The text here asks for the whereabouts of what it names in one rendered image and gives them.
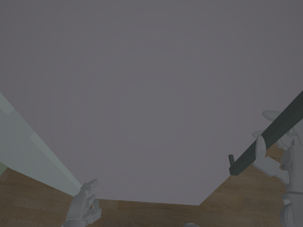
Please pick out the fridge door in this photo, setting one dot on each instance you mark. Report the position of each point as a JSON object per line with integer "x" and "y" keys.
{"x": 150, "y": 97}

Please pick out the robot right hand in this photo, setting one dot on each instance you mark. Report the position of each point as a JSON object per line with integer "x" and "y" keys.
{"x": 292, "y": 144}

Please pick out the robot right forearm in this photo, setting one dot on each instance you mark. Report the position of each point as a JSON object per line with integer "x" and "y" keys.
{"x": 291, "y": 215}

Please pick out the robot left hand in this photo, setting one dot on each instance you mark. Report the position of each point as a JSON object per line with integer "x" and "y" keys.
{"x": 79, "y": 207}

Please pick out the handle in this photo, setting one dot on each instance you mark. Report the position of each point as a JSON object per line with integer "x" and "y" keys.
{"x": 279, "y": 127}

